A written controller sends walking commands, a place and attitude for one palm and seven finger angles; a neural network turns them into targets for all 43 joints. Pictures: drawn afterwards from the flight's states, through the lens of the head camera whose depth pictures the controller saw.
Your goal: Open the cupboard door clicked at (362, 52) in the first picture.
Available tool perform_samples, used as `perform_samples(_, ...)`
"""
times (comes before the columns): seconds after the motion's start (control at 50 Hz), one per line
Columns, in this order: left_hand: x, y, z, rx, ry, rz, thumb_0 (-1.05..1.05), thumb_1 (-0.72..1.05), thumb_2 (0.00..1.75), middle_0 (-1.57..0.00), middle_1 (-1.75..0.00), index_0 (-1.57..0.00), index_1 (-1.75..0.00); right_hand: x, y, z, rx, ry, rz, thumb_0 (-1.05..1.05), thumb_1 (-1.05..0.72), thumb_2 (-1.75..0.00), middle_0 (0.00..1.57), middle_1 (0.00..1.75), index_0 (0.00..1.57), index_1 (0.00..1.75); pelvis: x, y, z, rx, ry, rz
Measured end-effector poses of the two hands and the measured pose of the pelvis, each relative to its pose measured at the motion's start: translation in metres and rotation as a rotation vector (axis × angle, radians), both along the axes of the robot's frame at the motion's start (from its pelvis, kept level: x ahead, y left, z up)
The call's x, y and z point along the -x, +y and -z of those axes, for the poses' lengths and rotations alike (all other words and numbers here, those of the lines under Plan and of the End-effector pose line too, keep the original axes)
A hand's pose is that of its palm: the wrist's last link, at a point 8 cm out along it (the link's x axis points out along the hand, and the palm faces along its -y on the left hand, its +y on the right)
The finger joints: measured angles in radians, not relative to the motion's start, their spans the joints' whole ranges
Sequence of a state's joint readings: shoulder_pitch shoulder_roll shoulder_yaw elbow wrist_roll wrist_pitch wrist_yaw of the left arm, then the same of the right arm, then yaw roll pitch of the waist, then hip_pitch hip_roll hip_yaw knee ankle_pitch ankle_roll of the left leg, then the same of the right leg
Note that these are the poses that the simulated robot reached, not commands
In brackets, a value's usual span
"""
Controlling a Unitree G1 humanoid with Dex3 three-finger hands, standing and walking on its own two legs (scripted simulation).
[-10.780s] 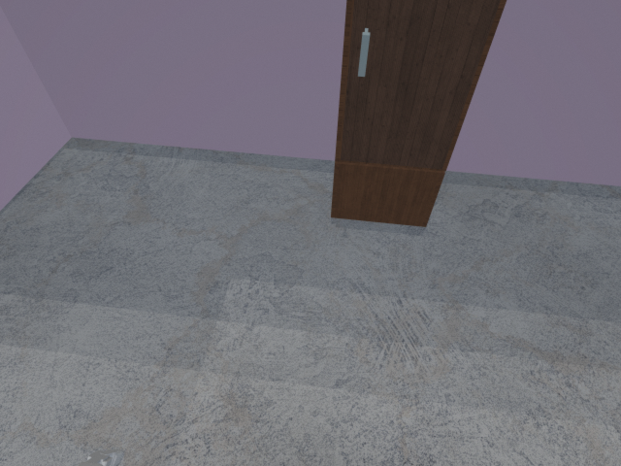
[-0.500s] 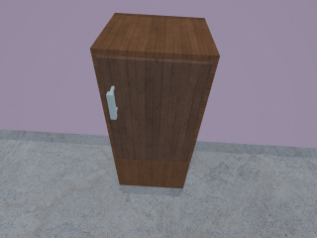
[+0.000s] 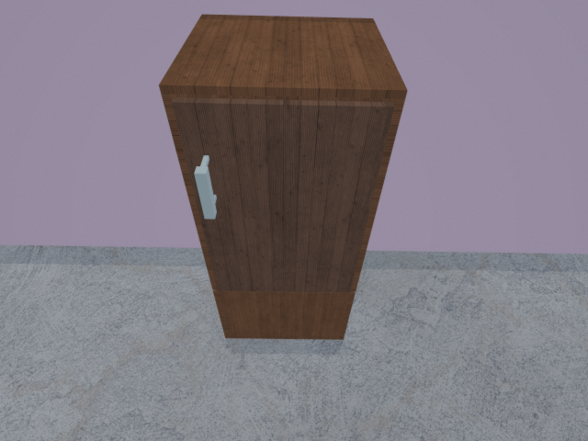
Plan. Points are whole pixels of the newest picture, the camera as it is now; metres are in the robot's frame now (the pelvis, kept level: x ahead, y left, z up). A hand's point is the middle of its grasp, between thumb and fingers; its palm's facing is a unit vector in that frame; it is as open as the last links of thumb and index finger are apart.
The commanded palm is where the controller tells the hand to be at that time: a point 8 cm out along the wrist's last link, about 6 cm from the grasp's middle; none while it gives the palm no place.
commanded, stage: come to a stop and stand still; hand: left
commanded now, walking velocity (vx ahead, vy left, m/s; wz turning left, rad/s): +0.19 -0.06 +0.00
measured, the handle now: (208, 187) +0.58 +0.21 +0.01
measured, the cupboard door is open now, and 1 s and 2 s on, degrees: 0 0 0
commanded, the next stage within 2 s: look again from close up in 1.46 s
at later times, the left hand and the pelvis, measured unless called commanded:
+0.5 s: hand out of the picture +0.05 +0.18 -0.18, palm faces +0.05 -0.99 -0.16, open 7.4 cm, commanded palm none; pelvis +0.05 +0.02 +0.00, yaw -1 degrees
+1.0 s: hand out of the picture +0.04 +0.17 -0.17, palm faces +0.04 -0.99 -0.17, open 7.3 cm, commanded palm none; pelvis +0.03 +0.01 +0.01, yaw -1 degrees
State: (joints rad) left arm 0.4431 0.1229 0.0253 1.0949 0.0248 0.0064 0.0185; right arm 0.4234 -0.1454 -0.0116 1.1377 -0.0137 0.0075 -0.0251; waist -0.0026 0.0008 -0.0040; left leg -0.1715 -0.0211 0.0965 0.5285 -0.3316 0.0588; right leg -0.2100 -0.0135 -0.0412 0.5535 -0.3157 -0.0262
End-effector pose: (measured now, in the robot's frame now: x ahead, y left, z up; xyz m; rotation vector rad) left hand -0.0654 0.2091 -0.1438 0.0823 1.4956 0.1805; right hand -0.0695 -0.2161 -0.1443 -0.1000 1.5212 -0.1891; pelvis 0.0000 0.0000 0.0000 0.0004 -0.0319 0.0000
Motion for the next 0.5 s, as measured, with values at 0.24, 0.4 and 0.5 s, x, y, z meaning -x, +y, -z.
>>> perform_samples(0.24,-0.032,-0.018,0.007,0.025,-0.003,-0.061,0.00,0.90,0.90,-0.20,-0.30,-0.20,-0.30,-0.082,0.009,0.004,-0.005,-0.055,-0.045,0.01,-0.91,-0.90,0.20,0.30,0.20,0.30,-0.039,0.003,0.005,0.030,0.011,-0.028)
perform_samples(0.4,-0.071,-0.003,0.012,0.049,0.005,-0.027,0.00,0.90,0.90,-0.20,-0.30,-0.20,-0.30,-0.155,0.009,-0.008,0.076,-0.196,-0.068,0.03,-0.95,-0.90,0.20,0.30,0.20,0.30,-0.059,0.022,0.001,0.011,0.012,0.003)
perform_samples(0.5,-0.105,0.018,0.004,0.004,-0.065,0.031,0.00,0.90,0.90,-0.20,-0.30,-0.20,-0.30,-0.169,0.010,-0.015,0.079,-0.260,-0.051,0.02,-0.94,-0.90,0.20,0.30,0.20,0.30,-0.050,0.022,-0.004,0.009,0.018,0.023)
